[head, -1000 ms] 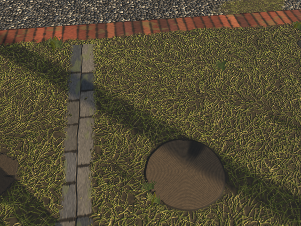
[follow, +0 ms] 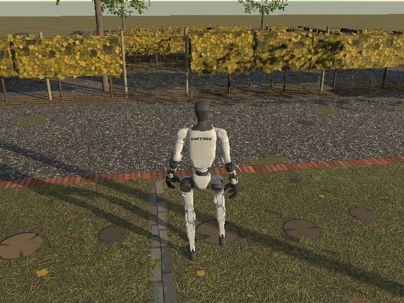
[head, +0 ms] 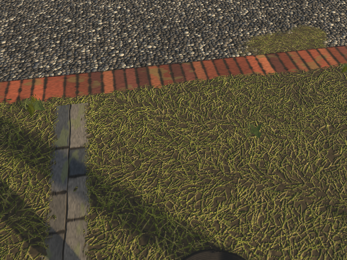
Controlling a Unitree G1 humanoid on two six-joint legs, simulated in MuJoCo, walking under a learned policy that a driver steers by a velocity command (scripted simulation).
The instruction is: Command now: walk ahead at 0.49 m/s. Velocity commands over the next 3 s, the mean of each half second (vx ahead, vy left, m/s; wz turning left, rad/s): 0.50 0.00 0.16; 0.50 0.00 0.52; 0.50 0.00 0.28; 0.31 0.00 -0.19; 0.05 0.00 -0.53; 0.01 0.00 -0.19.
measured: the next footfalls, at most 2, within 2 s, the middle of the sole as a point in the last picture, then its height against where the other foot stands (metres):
right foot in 0.28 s outside the picture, level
left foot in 0.86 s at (145, 245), level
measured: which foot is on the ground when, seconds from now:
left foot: down 0.00-0.28, up 0.30-0.84, down 0.86-1.00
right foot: up 0.00-0.26, down 0.28-0.84, up 0.86-1.00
